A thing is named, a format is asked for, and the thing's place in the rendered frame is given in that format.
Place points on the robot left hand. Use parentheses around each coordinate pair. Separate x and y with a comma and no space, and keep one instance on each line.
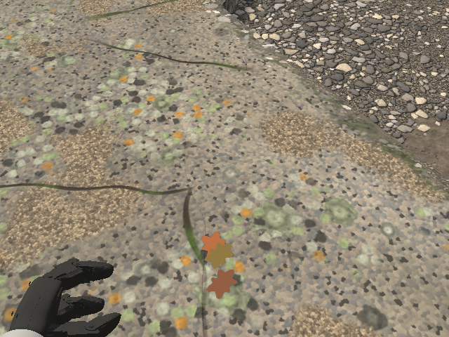
(45,310)

